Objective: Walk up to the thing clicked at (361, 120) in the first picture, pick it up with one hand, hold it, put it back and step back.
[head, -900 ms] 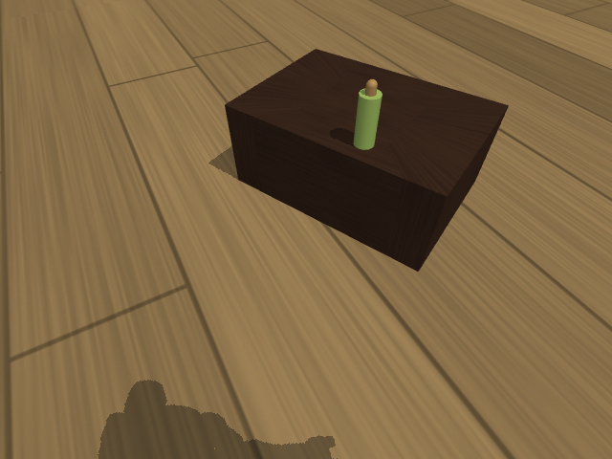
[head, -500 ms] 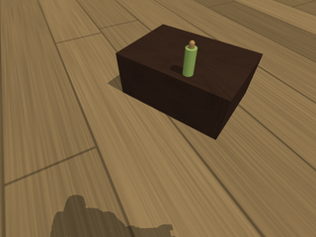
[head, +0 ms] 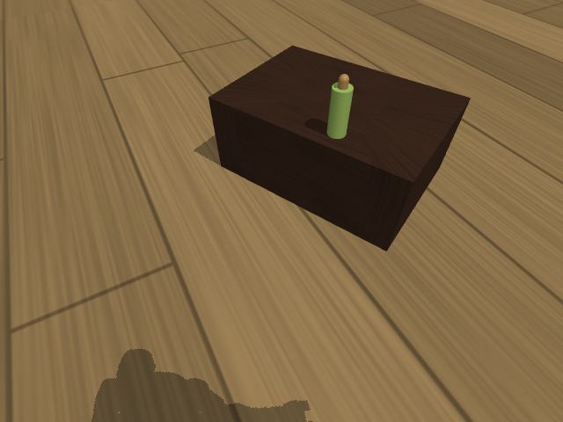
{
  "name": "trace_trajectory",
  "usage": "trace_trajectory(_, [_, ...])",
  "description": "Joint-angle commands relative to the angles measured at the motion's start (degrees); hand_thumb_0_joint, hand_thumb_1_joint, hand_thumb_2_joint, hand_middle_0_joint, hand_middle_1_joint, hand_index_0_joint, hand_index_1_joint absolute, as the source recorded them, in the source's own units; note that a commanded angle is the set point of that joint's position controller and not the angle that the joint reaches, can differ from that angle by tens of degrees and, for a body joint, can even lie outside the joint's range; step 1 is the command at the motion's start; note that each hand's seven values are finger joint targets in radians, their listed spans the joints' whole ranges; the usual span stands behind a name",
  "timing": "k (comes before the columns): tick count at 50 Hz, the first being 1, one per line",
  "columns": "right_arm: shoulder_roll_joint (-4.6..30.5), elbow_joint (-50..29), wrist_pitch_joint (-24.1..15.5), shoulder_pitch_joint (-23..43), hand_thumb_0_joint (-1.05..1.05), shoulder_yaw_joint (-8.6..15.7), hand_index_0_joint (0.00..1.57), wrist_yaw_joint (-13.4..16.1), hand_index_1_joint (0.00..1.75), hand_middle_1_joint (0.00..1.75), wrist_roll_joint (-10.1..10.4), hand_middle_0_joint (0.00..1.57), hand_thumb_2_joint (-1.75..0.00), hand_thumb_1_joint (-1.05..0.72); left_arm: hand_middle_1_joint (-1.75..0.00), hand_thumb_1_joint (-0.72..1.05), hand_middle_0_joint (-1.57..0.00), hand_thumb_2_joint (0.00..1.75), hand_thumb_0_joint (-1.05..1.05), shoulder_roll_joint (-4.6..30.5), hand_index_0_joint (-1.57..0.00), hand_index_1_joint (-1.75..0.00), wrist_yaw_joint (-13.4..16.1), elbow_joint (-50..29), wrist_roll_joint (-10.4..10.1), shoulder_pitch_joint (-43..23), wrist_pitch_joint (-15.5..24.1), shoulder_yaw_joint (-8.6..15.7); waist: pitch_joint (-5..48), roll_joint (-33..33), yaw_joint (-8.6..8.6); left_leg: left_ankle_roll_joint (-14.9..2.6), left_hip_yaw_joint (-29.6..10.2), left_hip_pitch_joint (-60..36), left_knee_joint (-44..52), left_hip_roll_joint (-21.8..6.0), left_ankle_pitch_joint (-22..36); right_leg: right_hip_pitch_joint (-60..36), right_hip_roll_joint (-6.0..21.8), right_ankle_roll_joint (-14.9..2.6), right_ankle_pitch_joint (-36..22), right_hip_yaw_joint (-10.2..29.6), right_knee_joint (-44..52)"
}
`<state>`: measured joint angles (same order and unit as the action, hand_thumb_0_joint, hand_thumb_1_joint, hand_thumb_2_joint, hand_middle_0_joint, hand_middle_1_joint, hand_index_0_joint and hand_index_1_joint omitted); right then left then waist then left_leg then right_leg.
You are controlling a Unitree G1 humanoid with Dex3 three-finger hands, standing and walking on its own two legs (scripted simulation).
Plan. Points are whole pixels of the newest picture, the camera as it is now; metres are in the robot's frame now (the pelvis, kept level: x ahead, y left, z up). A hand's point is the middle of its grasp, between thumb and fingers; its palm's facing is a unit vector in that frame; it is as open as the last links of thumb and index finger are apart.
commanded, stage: stand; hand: left
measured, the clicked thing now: (340, 105) +1.23 -0.22 -0.24
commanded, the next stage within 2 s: walk up in 0.22 s
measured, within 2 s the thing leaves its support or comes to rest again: neither
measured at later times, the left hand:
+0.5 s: hand out of the picture +0.16 +0.23 -0.14, palm faces -0.21 -0.88 -0.42, open 7.4 cm
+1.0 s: hand (192, 291) +0.41 +0.20 -0.17, palm faces -0.40 -0.81 -0.42, open 7.4 cm
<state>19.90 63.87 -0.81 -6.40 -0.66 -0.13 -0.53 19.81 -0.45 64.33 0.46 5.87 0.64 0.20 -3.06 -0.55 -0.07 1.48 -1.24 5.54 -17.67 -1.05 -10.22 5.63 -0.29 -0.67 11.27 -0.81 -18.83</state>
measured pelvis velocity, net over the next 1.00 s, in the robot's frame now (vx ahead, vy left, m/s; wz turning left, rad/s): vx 0.26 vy -0.05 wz -0.42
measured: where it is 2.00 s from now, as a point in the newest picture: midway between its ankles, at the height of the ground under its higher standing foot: (304, 307)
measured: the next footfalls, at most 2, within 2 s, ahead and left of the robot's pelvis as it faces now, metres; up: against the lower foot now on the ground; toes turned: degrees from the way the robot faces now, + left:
right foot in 0.50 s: +0.12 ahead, -0.19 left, +0.00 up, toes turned -16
left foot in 0.94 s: +0.44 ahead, +0.02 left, +0.00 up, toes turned -19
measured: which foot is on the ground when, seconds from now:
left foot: down 0.00-0.50, up 0.52-0.92, down 0.94-1.00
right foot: down 0.00-0.28, up 0.30-0.48, down 0.50-0.98, up 1.00-1.00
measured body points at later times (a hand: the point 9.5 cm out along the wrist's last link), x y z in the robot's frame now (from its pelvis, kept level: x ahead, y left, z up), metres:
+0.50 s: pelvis +0.04 -0.04 -0.03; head +0.05 -0.07 +0.42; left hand +0.17 +0.28 -0.12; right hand +0.05 -0.39 -0.15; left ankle +0.00 +0.13 -0.75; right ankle +0.08 -0.18 -0.75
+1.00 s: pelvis +0.26 -0.05 -0.04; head +0.29 -0.06 +0.41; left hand +0.43 +0.24 -0.15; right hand +0.23 -0.39 -0.13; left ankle +0.41 +0.03 -0.75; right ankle +0.10 -0.17 -0.72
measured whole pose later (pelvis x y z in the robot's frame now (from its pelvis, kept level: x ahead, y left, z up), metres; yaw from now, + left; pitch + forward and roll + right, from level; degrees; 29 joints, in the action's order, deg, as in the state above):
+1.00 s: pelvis +0.26 -0.05 -0.04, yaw -24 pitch -2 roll +0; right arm 24.5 45.1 -3.0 -11.9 5.3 -5.3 -2.7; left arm 24.8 -0.3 49.2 0.0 20.8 4.1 3.5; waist -6.3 0.0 -0.7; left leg 0.4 2.9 25.6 -40.5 -4.1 -12.3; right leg 11.6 0.8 -0.8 28.2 7.9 -52.9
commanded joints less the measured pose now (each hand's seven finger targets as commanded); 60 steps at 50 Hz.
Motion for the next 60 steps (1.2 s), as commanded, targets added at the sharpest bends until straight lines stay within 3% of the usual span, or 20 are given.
trace_trajectory(1, [11.7,-3.1,-1.0,1.7,0.0,2.5,0.2,0.9,0.3,0.3,0.1,0.2,-0.9,-0.9,-0.3,0.9,-0.2,0.9,0.0,12.3,-0.2,-0.3,0.9,-3.1,-0.2,-2.0,1.2,2.2,4.1,0.9,0.35,-2.31,-4.1,-0.4,2.0,-6.2,8.7,-0.4,7.5,-1.07,-9.5,5.8,3.1])
trace_trajectory(10, [11.9,-3.1,-1.0,1.6,0.0,2.5,0.2,0.9,0.3,0.3,0.0,0.2,-0.9,-0.9,-0.3,0.9,-0.2,0.9,0.0,12.3,-0.2,-0.3,0.9,-2.8,-0.2,-1.6,1.2,2.3,3.9,0.5,0.27,-2.25,-4.0,-0.7,2.1,-6.1,7.6,-0.2,7.5,-0.96,-8.9,5.8,3.5])
trace_trajectory(11, [18.9,-9.3,-2.4,0.2,0.0,7.5,0.2,-0.1,0.3,0.3,-1.7,0.2,-0.9,-0.9,-0.3,0.9,-0.2,0.9,0.0,17.4,-0.2,-0.3,-1.0,-8.4,0.9,2.7,0.7,6.3,6.9,0.5,-1.28,-5.09,0.2,-9.3,-6.4,-4.0,-17.1,10.2,4.7,-3.55,14.7,11.7,-0.9])
trace_trajectory(12, [18.3,-8.6,-2.6,-2.0,0.0,8.0,0.2,-0.6,0.3,0.3,-2.0,0.2,-0.9,-0.9,-0.3,0.9,-0.2,0.9,0.0,16.5,-0.2,-0.3,-1.7,-8.7,1.4,-0.1,0.6,6.4,3.5,-0.6,-2.92,-6.64,-2.1,-11.9,-6.5,-5.5,-23.2,21.5,5.5,-3.89,22.4,12.6,-2.7])
trace_trajectory(14, [19.3,-9.0,-2.8,-8.6,0.0,9.5,0.2,-0.7,0.3,0.3,-1.4,0.2,-0.9,-0.9,-0.3,0.9,-0.2,0.9,0.0,12.6,-0.2,-0.3,-2.7,-13.6,1.0,-9.6,0.7,6.0,-1.4,-9.8,-8.71,-12.95,-15.2,-13.9,6.3,-18.4,-31.4,36.5,1.0,-1.81,18.1,4.2,-23.6])
trace_trajectory(15, [20.9,-11.2,-3.2,-6.1,0.0,10.0,0.2,-0.7,0.3,0.3,-1.6,0.2,-0.9,-0.9,-0.3,0.9,-0.2,0.9,0.0,12.6,-0.2,-0.3,-2.7,-14.7,1.3,-8.5,0.8,5.9,-3.7,-10.1,-7.32,-16.68,-20.8,-9.0,11.2,-27.0,-29.0,38.2,4.4,-0.98,16.8,4.5,-32.6])
trace_trajectory(16, [20.0,-13.1,-3.6,-4.6,0.0,9.8,0.2,-0.7,0.3,0.3,-1.8,0.2,-0.9,-0.9,-0.3,0.9,-0.2,0.9,0.0,14.6,-0.2,-0.3,-2.9,-14.5,1.3,-5.5,1.1,6.0,-2.8,-4.0,-5.12,-16.74,-20.4,-6.2,11.0,-27.4,-25.7,35.1,6.9,-0.88,15.2,5.8,-34.2])
trace_trajectory(19, [19.6,-16.5,-3.9,2.1,0.0,9.8,0.2,-1.5,0.3,0.3,-2.5,0.2,-0.9,-0.9,-0.3,0.9,-0.2,0.9,0.0,13.9,-0.2,-0.3,-4.8,-13.3,0.6,3.7,1.1,6.2,-0.8,-8.3,0.35,-13.68,-6.5,-1.9,7.5,-21.1,-20.6,23.9,9.1,-0.01,14.1,3.2,-26.0])
trace_trajectory(22, [18.3,-18.2,-3.1,3.3,0.0,9.4,0.2,-2.4,0.3,0.3,-2.8,0.2,-0.9,-0.9,-0.3,0.9,-0.2,0.9,0.0,13.9,-0.2,-0.3,-5.3,-12.8,1.0,7.7,1.3,7.5,-0.2,-6.9,1.49,-9.86,6.1,6.1,-2.0,-13.1,-18.6,10.1,4.1,0.54,6.8,-4.0,-18.1])
trace_trajectory(24, [16.0,-18.9,-2.2,2.9,0.0,8.5,0.2,-2.5,0.3,0.3,-2.4,0.2,-0.9,-0.9,-0.3,0.9,-0.2,0.9,0.0,16.7,-0.2,-0.3,-3.9,-10.2,1.4,19.4,2.1,9.1,4.3,5.2,7.04,-7.64,11.4,17.4,-23.4,-8.3,-16.7,-7.7,-0.4,-0.58,5.3,-5.6,-14.8])
trace_trajectory(25, [11.7,-20.2,-2.0,1.9,0.0,6.9,0.2,-2.8,0.3,0.3,-1.8,0.2,-0.9,-0.9,-0.3,0.9,-0.2,0.9,0.0,21.1,-0.2,-0.3,-2.5,-10.0,1.6,25.9,2.6,10.7,4.3,19.6,10.82,-5.1,13.2,28.7,-42.4,-2.2,-19.9,-14.1,4.9,-4.22,20.5,8.9,-4.6])
trace_trajectory(26, [10.8,-23.1,-2.0,3.3,0.0,6.2,0.2,-3.1,0.3,0.3,-0.9,0.2,-0.9,-0.9,-0.3,0.9,-0.2,0.9,0.0,25.6,-0.2,-0.3,-1.9,-12.8,1.3,24.3,3.2,11.0,2.3,23.8,8.89,-2.1,4.3,38.1,-51.4,3.6,-26.7,-8.4,20.0,-11.68,32.8,45.1,11.9])
trace_trajectory(27, [16.2,-22.8,-1.9,5.5,0.0,7.6,0.2,-2.8,0.3,0.3,-1.6,0.2,-0.9,-0.9,-0.3,0.9,-0.2,0.9,0.0,25.8,-0.2,-0.3,-1.7,-14.5,0.2,18.8,2.9,10.5,-3.1,10.3,6.32,-1.31,-3.3,35.7,-51.6,-2.7,-23.0,1.4,24.7,-16.32,42.1,51.3,13.7])
trace_trajectory(33, [16.2,-17.5,-0.8,-6.3,0.0,8.1,0.2,-4.1,0.3,0.3,-1.1,0.2,-0.9,-0.9,-0.3,0.9,-0.2,0.9,0.0,19.4,-0.2,-0.3,-0.5,-17.8,-0.5,11.3,4.7,8.1,-3.1,6.9,-0.11,-1.45,-2.3,26.2,-40.9,-6.2,-5.9,7.8,11.4,-9.21,20.4,22.0,7.7])
trace_trajectory(41, [15.0,-24.1,-1.8,1.8,0.0,8.5,0.2,-5.1,0.3,0.3,-2.4,0.2,-0.9,-0.9,-0.3,0.9,-0.2,0.9,0.0,21.1,-0.2,-0.3,0.0,-20.0,-0.2,16.2,6.3,8.9,-3.9,6.2,2.48,-0.24,-1.8,28.0,-24.3,-7.1,0.6,4.9,11.8,-10.76,9.2,19.2,1.6])
trace_trajectory(46, [16.4,-22.0,-2.7,-9.6,0.0,10.0,0.2,-4.8,0.3,0.3,-2.1,0.2,-0.9,-0.9,-0.3,0.9,-0.2,0.9,0.0,20.4,-0.2,-0.3,0.9,-21.6,0.1,12.5,5.9,7.6,2.2,3.6,-5.18,-3.14,4.1,3.1,-16.1,-2.4,-1.3,12.7,9.0,-7.04,-13.6,12.5,-15.9])
trace_trajectory(47, [19.2,-20.4,-3.2,-16.8,0.0,11.2,0.2,-4.3,0.3,0.3,-2.4,0.2,-0.9,-0.9,-0.3,0.9,-0.2,0.9,0.0,17.3,-0.2,-0.3,1.0,-21.8,-0.1,15.1,5.8,6.6,6.6,-5.7,-8.43,-5.58,0.8,-7.2,-11.1,-3.1,-6.4,16.4,4.2,-4.79,-16.0,8.0,-33.3])
trace_trajectory(49, [25.0,-21.7,-3.6,-17.5,0.0,12.8,0.2,-3.4,0.3,0.3,-0.6,0.2,-0.9,-0.9,-0.3,0.9,-0.2,0.9,0.0,15.1,-0.2,-0.3,2.0,-21.1,-1.5,21.2,6.0,5.5,11.9,-18.5,-5.41,-16.45,-38.4,-14.9,3.5,-25.4,-14.4,34.1,-3.9,-2.53,18.8,5.3,-56.1])
trace_trajectory(54, [17.6,-23.4,-3.5,-9.8,0.0,9.3,0.2,-2.8,0.3,0.3,-0.2,0.2,-0.9,-0.9,-0.3,0.9,-0.2,0.9,0.0,15.8,-0.2,-0.3,0.3,-17.4,-2.0,18.6,5.0,5.6,0.7,-10.1,-1.32,-13.0,-6.6,4.9,0.5,-14.8,1.7,26.3,4.5,-1.5,8.2,4.4,-46.7])
trace_trajectory(60, [18.3,-25.0,-3.2,-11.3,0.0,8.9,0.2,-3.3,0.3,0.3,-1.4,0.2,-0.9,-0.9,-0.3,0.9,-0.2,0.9,0.0,14.5,-0.2,-0.3,-0.5,-19.8,-0.9,12.0,5.0,5.8,0.7,-9.1,-2.85,-15.97,-0.9,5.3,-1.2,-16.3,6.0,20.4,4.2,-0.32,5.7,-1.2,-24.1])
